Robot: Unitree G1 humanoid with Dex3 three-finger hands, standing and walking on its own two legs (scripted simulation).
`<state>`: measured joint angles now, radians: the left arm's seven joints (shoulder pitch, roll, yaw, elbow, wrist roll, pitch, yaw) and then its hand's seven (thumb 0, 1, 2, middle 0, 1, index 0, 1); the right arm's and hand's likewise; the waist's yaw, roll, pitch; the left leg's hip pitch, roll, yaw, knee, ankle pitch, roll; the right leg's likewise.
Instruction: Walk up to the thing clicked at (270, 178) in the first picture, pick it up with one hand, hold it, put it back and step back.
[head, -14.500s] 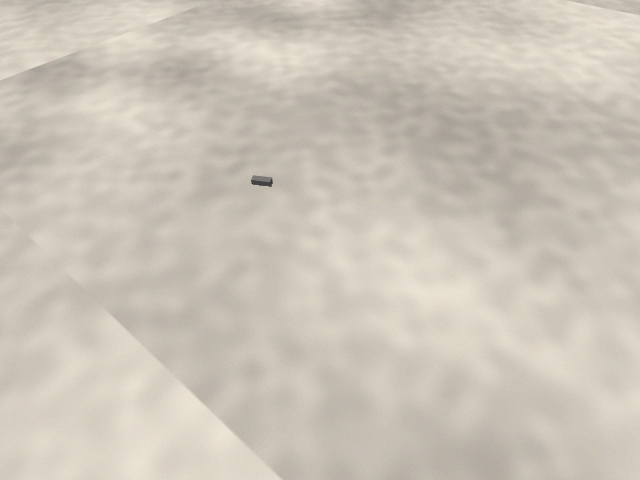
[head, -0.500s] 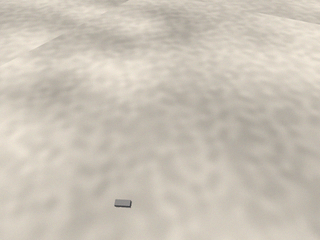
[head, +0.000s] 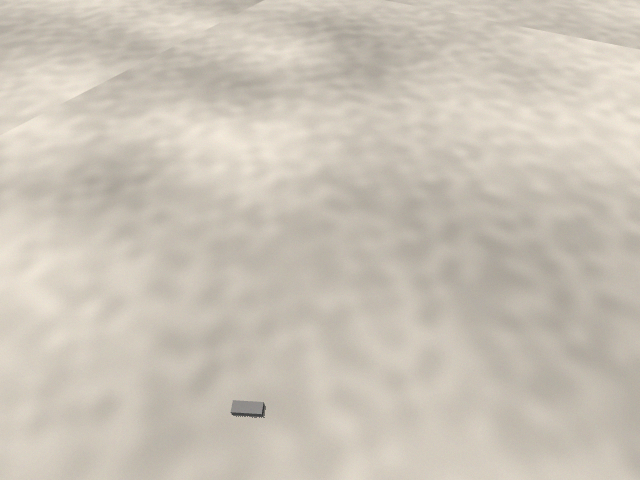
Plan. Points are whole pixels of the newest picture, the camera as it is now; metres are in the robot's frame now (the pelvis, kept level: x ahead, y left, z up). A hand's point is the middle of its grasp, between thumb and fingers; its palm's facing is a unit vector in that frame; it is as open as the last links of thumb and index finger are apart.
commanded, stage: stand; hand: left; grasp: from above
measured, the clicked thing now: (247, 408) +0.44 +0.25 -0.77
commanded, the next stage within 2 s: rise first in 0.62 s
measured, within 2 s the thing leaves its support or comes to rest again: neither
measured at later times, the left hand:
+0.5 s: hand out of the picture +0.07 +0.25 -0.16, palm faces -0.03 -0.94 -0.35, open 7.4 cm
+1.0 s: hand out of the picture +0.15 +0.25 -0.17, palm faces -0.03 -0.94 -0.34, open 9.4 cm
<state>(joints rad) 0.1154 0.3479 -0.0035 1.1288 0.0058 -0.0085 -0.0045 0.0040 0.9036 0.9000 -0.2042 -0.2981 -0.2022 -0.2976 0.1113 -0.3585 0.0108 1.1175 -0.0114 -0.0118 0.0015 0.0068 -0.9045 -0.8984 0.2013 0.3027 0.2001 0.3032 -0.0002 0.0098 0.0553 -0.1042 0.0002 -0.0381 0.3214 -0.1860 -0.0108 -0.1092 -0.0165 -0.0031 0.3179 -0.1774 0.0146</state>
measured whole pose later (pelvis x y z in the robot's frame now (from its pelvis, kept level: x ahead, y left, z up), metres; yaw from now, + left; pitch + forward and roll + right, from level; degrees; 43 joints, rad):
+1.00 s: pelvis -0.02 +0.00 -0.03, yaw -1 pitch +7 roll +0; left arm -0.04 0.34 0.15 0.99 0.09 0.01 -0.03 0.00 0.38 0.85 -0.23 -0.70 -0.23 -0.69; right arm 0.21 -0.25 -0.02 0.77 0.02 -0.05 -0.03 0.01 -0.90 -0.90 0.20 0.30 0.20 0.30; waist -0.03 -0.01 0.00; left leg -0.48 0.01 -0.03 0.67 -0.31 -0.01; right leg -0.49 0.00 0.01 0.66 -0.29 0.01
